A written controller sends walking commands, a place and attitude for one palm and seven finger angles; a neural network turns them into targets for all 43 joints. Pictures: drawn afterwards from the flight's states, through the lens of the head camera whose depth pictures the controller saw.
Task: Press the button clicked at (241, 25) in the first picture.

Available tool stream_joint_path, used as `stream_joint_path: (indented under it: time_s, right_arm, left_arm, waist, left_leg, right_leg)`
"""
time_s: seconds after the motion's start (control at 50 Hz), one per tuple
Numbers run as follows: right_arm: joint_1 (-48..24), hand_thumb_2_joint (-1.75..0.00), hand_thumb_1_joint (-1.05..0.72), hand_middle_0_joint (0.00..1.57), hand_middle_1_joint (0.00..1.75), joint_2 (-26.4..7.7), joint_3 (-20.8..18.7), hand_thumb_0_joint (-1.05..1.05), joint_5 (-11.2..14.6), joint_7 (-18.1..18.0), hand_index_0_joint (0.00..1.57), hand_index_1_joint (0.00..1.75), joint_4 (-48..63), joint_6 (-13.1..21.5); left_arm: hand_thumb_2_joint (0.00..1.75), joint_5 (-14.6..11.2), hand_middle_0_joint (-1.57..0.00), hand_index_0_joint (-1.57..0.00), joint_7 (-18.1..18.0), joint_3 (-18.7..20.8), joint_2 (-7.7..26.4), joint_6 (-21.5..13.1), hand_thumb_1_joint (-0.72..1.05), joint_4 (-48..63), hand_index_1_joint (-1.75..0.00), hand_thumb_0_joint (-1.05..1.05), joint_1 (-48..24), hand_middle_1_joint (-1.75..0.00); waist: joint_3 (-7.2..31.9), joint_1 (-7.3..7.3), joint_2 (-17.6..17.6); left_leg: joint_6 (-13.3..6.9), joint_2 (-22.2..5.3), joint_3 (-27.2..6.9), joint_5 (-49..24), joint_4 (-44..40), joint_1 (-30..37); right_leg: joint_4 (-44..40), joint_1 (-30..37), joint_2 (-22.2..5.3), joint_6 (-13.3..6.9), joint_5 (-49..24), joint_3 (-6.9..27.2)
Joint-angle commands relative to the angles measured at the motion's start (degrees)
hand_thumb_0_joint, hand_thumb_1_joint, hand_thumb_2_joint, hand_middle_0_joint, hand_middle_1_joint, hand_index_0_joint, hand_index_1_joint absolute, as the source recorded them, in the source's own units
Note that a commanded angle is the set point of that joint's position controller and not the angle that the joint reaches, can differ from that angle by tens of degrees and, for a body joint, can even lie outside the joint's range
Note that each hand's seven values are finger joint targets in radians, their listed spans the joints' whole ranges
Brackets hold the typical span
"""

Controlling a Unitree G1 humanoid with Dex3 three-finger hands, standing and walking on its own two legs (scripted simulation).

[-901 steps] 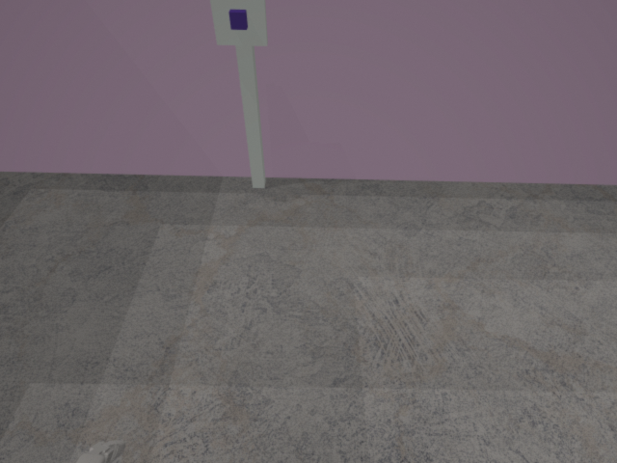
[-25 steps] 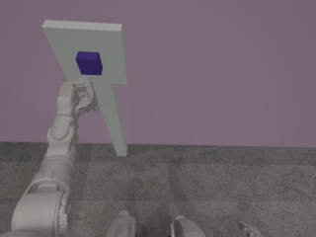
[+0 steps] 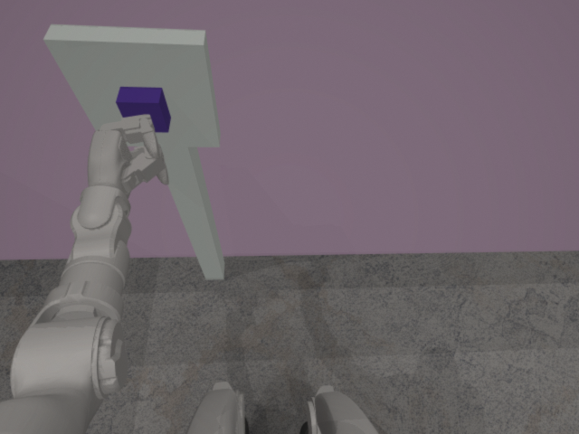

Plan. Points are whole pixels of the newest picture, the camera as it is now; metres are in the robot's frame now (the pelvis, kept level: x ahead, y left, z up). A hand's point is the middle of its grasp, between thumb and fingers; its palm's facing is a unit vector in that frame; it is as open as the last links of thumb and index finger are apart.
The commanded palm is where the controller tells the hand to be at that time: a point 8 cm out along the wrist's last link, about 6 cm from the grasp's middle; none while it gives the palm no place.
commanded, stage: press the button with the knuckle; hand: left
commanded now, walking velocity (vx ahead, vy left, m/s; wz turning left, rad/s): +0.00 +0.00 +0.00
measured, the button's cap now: (145, 108) +0.54 +0.18 +0.10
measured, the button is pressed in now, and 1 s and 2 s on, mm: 0 9 0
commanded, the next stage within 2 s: hold the button down briefly in 0.68 s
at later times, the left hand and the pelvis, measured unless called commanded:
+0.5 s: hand (160, 151) +0.49 +0.16 +0.07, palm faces +0.01 -1.00 -0.03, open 3.3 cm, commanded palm +0.49 +0.20 +0.07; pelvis -0.01 +0.00 -0.01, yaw +1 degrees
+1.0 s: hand (158, 147) +0.50 +0.16 +0.07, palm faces +0.01 -1.00 -0.04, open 3.7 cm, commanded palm +0.51 +0.20 +0.07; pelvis -0.03 +0.00 -0.02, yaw +1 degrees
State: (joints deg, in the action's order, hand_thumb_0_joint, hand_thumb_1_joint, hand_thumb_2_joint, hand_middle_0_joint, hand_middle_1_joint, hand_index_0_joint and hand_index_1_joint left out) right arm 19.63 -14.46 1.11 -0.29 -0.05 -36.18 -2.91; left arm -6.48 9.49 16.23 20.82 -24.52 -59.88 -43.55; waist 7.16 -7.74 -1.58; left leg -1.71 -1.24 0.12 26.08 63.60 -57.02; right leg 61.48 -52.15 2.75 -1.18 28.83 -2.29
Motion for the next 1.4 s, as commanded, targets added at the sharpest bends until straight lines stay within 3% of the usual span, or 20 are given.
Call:
stream_joint_path:
  time_s: [0.0, 0.04, 0.08, 0.18, 0.2, 0.28, 0.34, 0.52, 0.6, 0.76, 0.84, 0.88, 0.94, 1.0, 1.06, 1.1, 1.16, 1.18, 1.36, 1.38]
  right_arm:
    - [6.32, -0.9, -0.9, 0.2, 0.3, -9.54, -3.66, 0.0, 0.11, -0.09, 0.2, 0.3, 4.7, 1.07]
    - [6.69, -0.9, -0.9, 0.2, 0.3, -9.51, -3.68, 0.0, -0.01, 0.1, 0.2, 0.3, 4.26, 0.96]
    - [7.09, -0.9, -0.9, 0.2, 0.3, -9.74, -3.85, 0.0, -0.04, 0.04, 0.2, 0.3, 3.96, 0.87]
    - [7.62, -0.9, -0.9, 0.2, 0.3, -9.78, -3.73, 0.0, -0.28, 0.16, 0.2, 0.3, 2.93, 0.67]
    - [7.62, -0.9, -0.9, 0.2, 0.3, -9.75, -3.66, 0.0, -0.3, 0.09, 0.2, 0.3, 2.64, 0.66]
    - [8.01, -0.9, -0.9, 0.2, 0.3, -9.98, -3.64, 0.0, -0.48, -0.05, 0.2, 0.3, 2.06, 0.79]
    - [8.06, -0.9, -0.9, 0.2, 0.3, -10.24, -3.32, 0.0, -0.48, -0.43, 0.2, 0.3, 1.92, 0.99]
    - [9.03, -0.9, -0.9, 0.2, 0.3, -11.01, -2.66, 0.0, -0.97, -0.82, 0.2, 0.3, 1.32, 1.93]
    - [9.93, -0.9, -0.9, 0.2, 0.3, -11.33, -2.59, 0.0, -1.16, -0.88, 0.2, 0.3, 0.98, 2.33]
    - [10.81, -0.9, -0.9, 0.2, 0.3, -11.68, -2.02, 0.0, -1.18, -1.35, 0.2, 0.3, 0.55, 3.34]
    - [10.81, -0.9, -0.9, 0.2, 0.3, -11.96, -1.86, 0.0, -1.2, -1.28, 0.2, 0.3, 0.4, 3.85]
    - [11.18, -0.9, -0.9, 0.2, 0.3, -12.19, -1.93, 0.0, -1.35, -1.23, 0.2, 0.3, 0.44, 4.21]
    - [10.81, -0.9, -0.9, 0.2, 0.3, -12.04, -1.74, 0.0, -1.37, -1.13, 0.2, 0.3, 0.61, 4.57]
    - [11.19, -0.9, -0.9, 0.2, 0.3, -12.34, -1.75, 0.0, -1.41, -1.13, 0.2, 0.3, 0.49, 4.79]
    - [11.24, -0.9, -0.9, 0.2, 0.3, -12.36, -1.78, 0.0, -1.42, -0.98, 0.2, 0.3, 0.45, 5.07]
    - [10.9, -0.9, -0.9, 0.2, 0.3, -12.5, -1.72, 0.0, -1.38, -0.98, 0.2, 0.3, 0.74, 5.04]
    - [11.23, -0.9, -0.9, 0.2, 0.3, -12.47, -1.97, 0.0, -1.53, -0.8, 0.2, 0.3, 1.13, 4.98]
    - [11.02, -0.9, -0.9, 0.2, 0.3, -12.22, -2.06, 0.0, -1.49, -0.61, 0.2, 0.3, 1.35, 4.9]
    - [9.68, -0.9, -0.9, 0.2, 0.3, -11.6, -3.04, 0.0, -1.02, 0.21, 0.2, 0.3, 2.98, 3.21]
    - [9.18, -0.9, -0.9, 0.2, 0.3, -11.38, -3.12, 0.0, -0.87, 0.33, 0.2, 0.3, 3.15, 3.03]
  left_arm:
    - [0.9, -1.4, -1.3, -1.3, 0.26, 0.63, 8.63, -4.42, 0.9, 13.17, -1.5, 0.0, -22.99, -1.5]
    - [0.9, -1.45, -1.3, -1.3, -0.1, 0.41, 8.24, -4.7, 0.9, 13.0, -1.5, 0.0, -25.14, -1.5]
    - [0.9, -0.93, -1.3, -1.3, -0.75, 2.09, 10.48, -5.31, 0.9, 12.56, -1.5, 0.0, -25.41, -1.5]
    - [0.9, 0.5, -1.3, -1.3, -1.32, 1.23, 10.63, -6.19, 0.9, 10.5, -1.5, 0.0, -29.18, -1.5]
    - [0.9, 0.55, -1.3, -1.3, -1.4, 0.29, 9.88, -6.18, 0.9, 10.13, -1.5, 0.0, -31.08, -1.5]
    - [0.9, 0.81, -1.3, -1.3, -1.43, 0.81, 10.86, -6.32, 0.9, 8.67, -1.5, 0.0, -33.53, -1.5]
    - [0.9, 0.74, -1.3, -1.3, -1.44, 0.59, 11.57, -5.55, 0.9, 6.39, -1.5, 0.0, -36.86, -1.5]
    - [0.9, 1.88, -1.3, -1.3, -1.9, 0.08, 13.51, -4.18, 0.9, 1.83, -1.5, 0.0, -44.12, -1.5]
    - [0.9, 2.09, -1.3, -1.3, -1.82, -0.18, 14.34, -3.91, 0.9, 2.69, -1.5, 0.0, -47.47, -1.5]
    - [0.9, 2.18, -1.3, -1.3, -2.33, -0.44, 16.01, -2.67, 0.9, 2.04, -1.5, 0.0, -52.14, -1.5]
    - [0.9, 2.27, -1.3, -1.3, -2.64, -0.38, 16.57, -2.42, 0.9, 1.36, -1.5, 0.0, -52.16, -1.5]
    - [0.9, 2.31, -1.3, -1.3, -2.89, 0.88, 17.89, -2.79, 0.9, 1.97, -1.5, 0.0, -52.43, -1.5]
    - [0.9, 2.35, -1.3, -1.3, -2.93, -0.19, 16.95, -2.7, 0.9, 1.97, -1.5, 0.0, -52.63, -1.5]
    - [0.9, 2.48, -1.3, -1.3, -3.12, 1.1, 18.66, -2.97, 0.9, 2.12, -1.5, 0.0, -52.72, -1.5]
    - [0.9, 2.53, -1.3, -1.3, -3.11, 0.17, 17.1, -2.84, 0.9, 1.17, -1.5, 0.0, -52.56, -1.5]
    - [0.9, 2.42, -1.3, -1.3, -3.21, 0.72, 17.61, -2.46, 0.9, 0.7, -1.5, 0.0, -51.38, -1.5]
    - [0.9, 2.46, -1.3, -1.3, -2.98, 2.46, 18.91, -2.73, 0.9, 2.06, -1.5, 0.0, -49.55, -1.5]
    - [0.9, 2.3, -1.3, -1.3, -2.69, 1.85, 17.72, -2.77, 0.9, 2.8, -1.5, 0.0, -48.42, -1.5]
    - [0.9, 0.93, -1.3, -1.3, -2.87, 1.11, 12.6, -3.99, 0.9, 7.8, -1.5, 0.0, -37.69, -1.5]
    - [0.9, 0.89, -1.3, -1.3, -2.88, -0.18, 10.62, -4.03, 0.9, 7.82, -1.5, 0.0, -35.93, -1.5]
  waist:
    - [28.37, 0.02, -4.75]
    - [26.32, -0.64, -3.01]
    - [25.82, -0.63, -2.01]
    - [24.26, -1.55, -4.19]
    - [23.3, -2.53, -4.36]
    - [25.07, -2.62, -6.27]
    - [23.66, -4.23, -3.78]
    - [23.94, -6.61, -6.38]
    - [26.89, -7.07, -7.99]
    - [25.03, -8.77, -9.06]
    - [23.49, -8.63, -9.7]
    - [25.56, -8.4, -9.69]
    - [24.93, -8.51, -9.76]
    - [25.68, -8.3, -9.86]
    - [24.23, -8.85, -9.12]
    - [23.64, -8.47, -8.8]
    - [27.14, -6.95, -9.71]
    - [27.79, -6.4, -11.03]
    - [26.48, -3.27, -7.4]
    - [25.98, -3.27, -7.67]
  left_leg:
    - [0.46, 0.07, -3.76, -21.05, -6.63, 26.94]
    - [0.26, 0.09, -3.68, -19.08, -6.64, 25.26]
    - [0.03, 0.18, -3.47, -18.81, -6.58, 24.04]
    - [0.28, -0.01, -4.18, -17.13, -6.53, 24.78]
    - [0.11, 0.07, -4.12, -16.7, -6.44, 24.55]
    - [0.34, -0.05, -4.81, -16.56, -6.18, 25.97]
    - [-0.17, 0.19, -4.73, -12.48, -5.87, 22.34]
    - [-0.43, 0.05, -5.85, -7.29, -4.86, 20.37]
    - [-0.39, -0.02, -6.4, -7.16, -4.58, 21.39]
    - [-0.83, 0.07, -6.44, -2.66, -4.86, 18.55]
    - [-0.52, -0.02, -6.82, -0.09, -5.62, 18.2]
    - [-0.58, -0.08, -7.04, -0.7, -5.55, 19.1]
    - [-0.58, 0.06, -6.92, 1.38, -5.74, 17.88]
    - [-0.52, -0.11, -7.27, 0.85, -5.95, 18.36]
    - [-0.5, -0.29, -7.98, 2.24, -6.41, 18.82]
    - [-0.51, -0.11, -7.56, 3.43, -6.58, 17.38]
    - [-0.46, -0.08, -7.36, -0.27, -6.04, 19.38]
    - [-0.26, -0.09, -7.18, -1.69, -6.01, 20.4]
    - [0.35, -0.38, -7.02, -5.94, -7.94, 24.44]
    - [0.48, -0.41, -6.9, -5.88, -8.18, 24.92]
  right_leg:
    - [-8.1, 4.87, 0.66, -0.42, -19.77, 0.77]
    - [-8.65, 4.81, 0.74, -0.18, -18.66, 0.9]
    - [-8.66, 5.66, 0.76, -0.15, -19.3, 1.28]
    - [-8.56, 2.2, 0.73, -0.38, -16.52, 1.04]
    - [-8.88, 1.5, 0.69, -0.26, -16.25, 1.12]
    - [-8.49, -0.06, 0.66, -0.5, -14.95, 0.83]
    - [-9.12, -0.03, 0.63, -0.07, -12.44, 1.31]
    - [-8.67, -4.93, 0.52, -0.1, -7.34, 1.2]
    - [-8.22, -5.39, 0.54, -0.23, -7.02, 1.02]
    - [-8.87, -6.73, 0.62, -0.22, -4.04, 1.38]
    - [-8.98, -7.83, 0.53, -0.32, -2.55, 1.07]
    - [-8.74, -7.6, 0.54, -0.36, -2.86, 1.04]
    - [-8.82, -7.48, 0.49, -0.26, -1.64, 1.16]
    - [-8.54, -7.41, 0.51, -0.4, -1.91, 0.93]
    - [-8.48, -9.1, 0.5, -0.4, -1.5, 0.68]
    - [-8.67, -8.37, 0.41, -0.28, -0.83, 0.78]
    - [-8.0, -6.83, 0.43, -0.6, -2.63, 0.64]
    - [-8.03, -6.81, 0.37, -0.62, -3.48, 0.53]
    - [-8.48, -3.95, 0.7, -0.86, -6.16, -0.39]
    - [-8.68, -4.42, 0.64, -0.76, -6.14, -0.5]
